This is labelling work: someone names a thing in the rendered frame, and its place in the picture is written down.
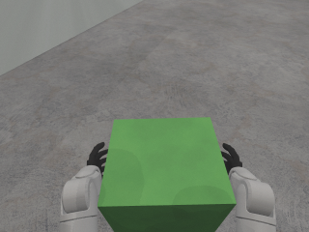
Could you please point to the left robot forearm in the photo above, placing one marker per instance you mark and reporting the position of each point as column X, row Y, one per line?
column 79, row 201

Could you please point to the robot right hand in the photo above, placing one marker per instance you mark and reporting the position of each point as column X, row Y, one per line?
column 232, row 159

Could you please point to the right robot forearm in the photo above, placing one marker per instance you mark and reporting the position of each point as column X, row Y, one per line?
column 255, row 209

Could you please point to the carton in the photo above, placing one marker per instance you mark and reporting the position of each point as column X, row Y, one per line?
column 165, row 175

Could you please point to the robot left hand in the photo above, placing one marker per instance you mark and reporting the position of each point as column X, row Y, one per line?
column 94, row 157

